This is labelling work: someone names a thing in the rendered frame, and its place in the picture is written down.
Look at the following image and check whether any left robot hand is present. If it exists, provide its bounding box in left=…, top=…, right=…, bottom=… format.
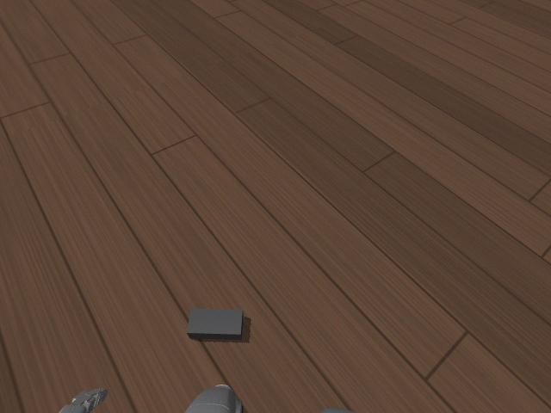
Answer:
left=59, top=388, right=108, bottom=413

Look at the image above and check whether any carton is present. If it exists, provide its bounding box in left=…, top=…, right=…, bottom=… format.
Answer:
left=187, top=308, right=244, bottom=340

